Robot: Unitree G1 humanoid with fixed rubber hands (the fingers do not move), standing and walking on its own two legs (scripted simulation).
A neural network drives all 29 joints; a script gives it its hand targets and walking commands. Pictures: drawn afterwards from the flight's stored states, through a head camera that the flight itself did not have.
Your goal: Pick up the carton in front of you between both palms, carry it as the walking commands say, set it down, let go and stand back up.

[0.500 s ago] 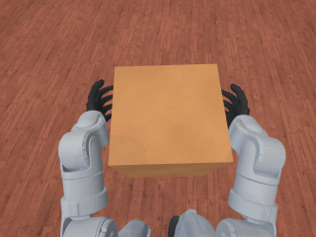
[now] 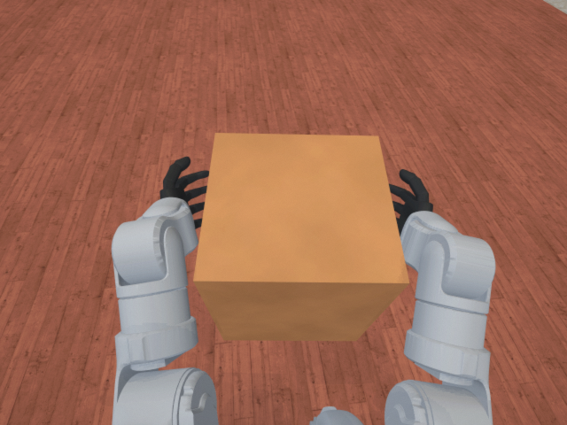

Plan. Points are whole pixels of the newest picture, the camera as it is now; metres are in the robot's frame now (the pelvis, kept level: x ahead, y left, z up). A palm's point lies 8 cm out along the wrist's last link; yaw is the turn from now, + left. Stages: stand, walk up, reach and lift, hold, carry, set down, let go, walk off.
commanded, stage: carry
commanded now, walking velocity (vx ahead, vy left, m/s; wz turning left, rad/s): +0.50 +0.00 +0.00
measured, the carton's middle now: (293, 248) +0.35 -0.04 +0.07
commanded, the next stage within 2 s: none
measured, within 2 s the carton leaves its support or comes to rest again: neither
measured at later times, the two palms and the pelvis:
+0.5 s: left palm (202, 150) +0.55 +0.10 +0.09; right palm (367, 148) +0.55 -0.20 +0.08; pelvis +0.31 -0.06 +0.00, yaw +2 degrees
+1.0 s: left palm (202, 61) +0.85 +0.12 +0.10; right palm (333, 65) +0.83 -0.18 +0.10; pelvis +0.61 -0.02 +0.00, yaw -1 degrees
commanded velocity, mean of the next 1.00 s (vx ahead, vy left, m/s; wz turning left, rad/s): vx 0.50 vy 0.00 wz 0.00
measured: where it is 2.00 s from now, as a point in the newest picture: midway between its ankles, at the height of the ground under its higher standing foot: (270, 236)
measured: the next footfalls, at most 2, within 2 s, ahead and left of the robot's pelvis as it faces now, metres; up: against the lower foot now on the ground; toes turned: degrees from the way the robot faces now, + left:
right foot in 0.18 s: +0.29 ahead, -0.13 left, +0.00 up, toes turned -9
left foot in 0.68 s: +0.60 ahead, +0.07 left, +0.00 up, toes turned +11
